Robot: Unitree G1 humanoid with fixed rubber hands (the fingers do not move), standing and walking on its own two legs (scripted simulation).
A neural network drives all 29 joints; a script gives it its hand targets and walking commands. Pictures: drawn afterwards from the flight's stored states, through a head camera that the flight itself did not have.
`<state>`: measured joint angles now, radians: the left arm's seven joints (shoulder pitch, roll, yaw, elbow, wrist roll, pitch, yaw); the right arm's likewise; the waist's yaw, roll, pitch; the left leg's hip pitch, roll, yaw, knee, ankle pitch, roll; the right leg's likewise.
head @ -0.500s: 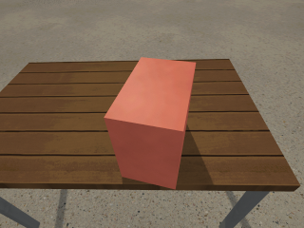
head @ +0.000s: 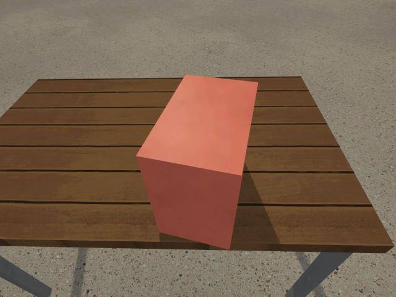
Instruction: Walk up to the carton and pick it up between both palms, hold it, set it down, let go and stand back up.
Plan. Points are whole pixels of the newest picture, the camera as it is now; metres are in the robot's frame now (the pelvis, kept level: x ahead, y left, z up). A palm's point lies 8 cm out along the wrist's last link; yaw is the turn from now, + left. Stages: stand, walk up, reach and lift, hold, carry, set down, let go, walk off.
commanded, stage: stand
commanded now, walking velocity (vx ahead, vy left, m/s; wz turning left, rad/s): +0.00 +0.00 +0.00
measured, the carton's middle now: (207, 159) +0.43 -0.01 +0.06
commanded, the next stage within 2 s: none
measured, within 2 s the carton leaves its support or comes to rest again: neither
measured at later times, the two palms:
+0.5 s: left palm out of the picture +0.00 +0.24 -0.14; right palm out of the picture +0.01 -0.23 -0.14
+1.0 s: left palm out of the picture +0.00 +0.23 -0.14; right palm out of the picture -0.01 -0.23 -0.14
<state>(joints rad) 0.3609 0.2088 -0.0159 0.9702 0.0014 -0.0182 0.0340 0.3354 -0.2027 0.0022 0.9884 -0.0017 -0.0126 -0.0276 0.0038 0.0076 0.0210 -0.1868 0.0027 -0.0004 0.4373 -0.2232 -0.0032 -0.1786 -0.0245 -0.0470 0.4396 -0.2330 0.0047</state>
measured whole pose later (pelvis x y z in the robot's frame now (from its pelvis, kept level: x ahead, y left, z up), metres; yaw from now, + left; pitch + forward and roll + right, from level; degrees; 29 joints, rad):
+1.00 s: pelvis +0.00 +0.00 +0.00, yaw +0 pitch -2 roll +0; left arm 0.34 0.18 -0.02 1.04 0.00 -0.02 0.05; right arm 0.32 -0.18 0.02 1.07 0.00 -0.02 -0.04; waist 0.00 0.00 0.04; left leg -0.16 0.00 0.01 0.41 -0.21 0.00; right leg -0.16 -0.03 -0.04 0.42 -0.23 0.01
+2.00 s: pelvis +0.01 +0.00 +0.00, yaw +0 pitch -1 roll +0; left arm 0.33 0.17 -0.02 1.06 0.00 -0.02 0.05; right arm 0.32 -0.16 0.01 1.07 0.00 -0.02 -0.05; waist 0.00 0.00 0.04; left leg -0.15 0.00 0.01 0.40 -0.23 0.00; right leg -0.15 -0.03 -0.04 0.41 -0.23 0.01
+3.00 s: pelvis +0.00 +0.01 +0.00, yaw -1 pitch -2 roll +0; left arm 0.34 0.16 -0.02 1.08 0.00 -0.01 0.05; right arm 0.32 -0.16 0.02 1.09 0.00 -0.02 -0.05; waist 0.00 0.00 0.04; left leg -0.17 0.00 0.01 0.41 -0.21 0.00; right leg -0.17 -0.03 -0.03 0.42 -0.22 0.02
